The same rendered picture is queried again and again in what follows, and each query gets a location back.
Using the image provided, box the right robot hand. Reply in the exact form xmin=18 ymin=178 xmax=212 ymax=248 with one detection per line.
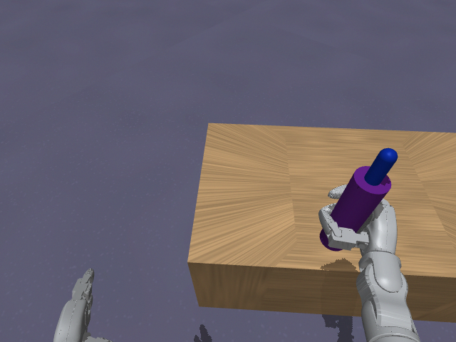
xmin=318 ymin=185 xmax=398 ymax=256

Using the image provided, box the left robot hand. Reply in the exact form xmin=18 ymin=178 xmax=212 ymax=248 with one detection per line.
xmin=53 ymin=269 xmax=112 ymax=342

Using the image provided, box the bottle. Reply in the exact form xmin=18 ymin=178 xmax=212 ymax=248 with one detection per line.
xmin=320 ymin=148 xmax=398 ymax=251

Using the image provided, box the right robot arm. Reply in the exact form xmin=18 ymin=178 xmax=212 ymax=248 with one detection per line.
xmin=356 ymin=250 xmax=421 ymax=342

